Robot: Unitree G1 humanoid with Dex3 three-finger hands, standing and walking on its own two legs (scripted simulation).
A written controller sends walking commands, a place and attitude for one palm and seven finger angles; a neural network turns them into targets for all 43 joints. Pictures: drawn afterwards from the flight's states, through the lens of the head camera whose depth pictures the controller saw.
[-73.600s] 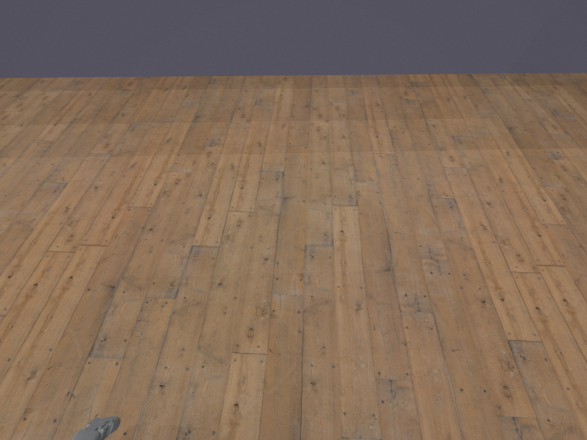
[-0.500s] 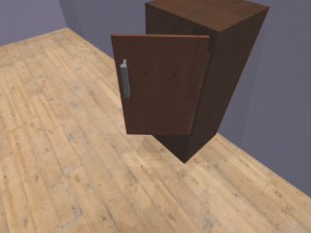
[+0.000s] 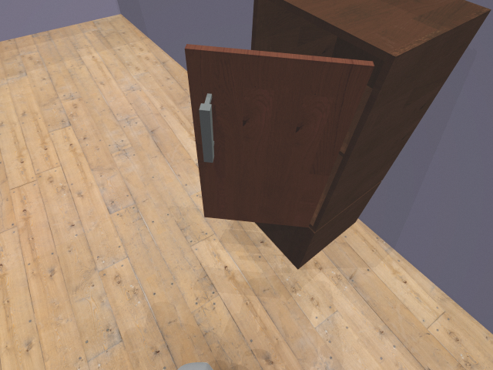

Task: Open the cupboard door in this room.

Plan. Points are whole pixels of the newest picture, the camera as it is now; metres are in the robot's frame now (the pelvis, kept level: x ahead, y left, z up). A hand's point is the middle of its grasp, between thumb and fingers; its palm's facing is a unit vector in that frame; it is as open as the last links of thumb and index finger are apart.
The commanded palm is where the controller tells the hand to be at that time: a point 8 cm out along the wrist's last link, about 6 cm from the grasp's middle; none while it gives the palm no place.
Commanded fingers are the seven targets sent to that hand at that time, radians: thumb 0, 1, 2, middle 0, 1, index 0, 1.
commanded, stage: shuffle to correct the standing spot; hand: left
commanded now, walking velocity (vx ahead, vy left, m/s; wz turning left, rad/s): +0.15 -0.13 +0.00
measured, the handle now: (208, 129) +0.59 +0.15 +0.02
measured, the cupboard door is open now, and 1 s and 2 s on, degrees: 47 47 47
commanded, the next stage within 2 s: come to a stop and stand still in 0.30 s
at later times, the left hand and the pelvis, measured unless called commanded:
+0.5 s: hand (185, 321) +0.22 +0.14 -0.16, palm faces -0.05 -0.98 -0.20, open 7.4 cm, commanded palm none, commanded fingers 0.00 0.90 0.90 -0.20 -0.30 -0.20 -0.30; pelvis +0.11 -0.05 +0.01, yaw -1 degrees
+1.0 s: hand out of the picture +0.13 +0.20 -0.18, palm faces +0.09 -0.98 -0.18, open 7.4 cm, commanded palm none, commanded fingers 0.00 0.90 0.90 -0.20 -0.30 -0.20 -0.30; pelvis +0.09 +0.00 +0.01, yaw +0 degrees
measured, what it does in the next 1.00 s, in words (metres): steps on the spot: left foot, then right foot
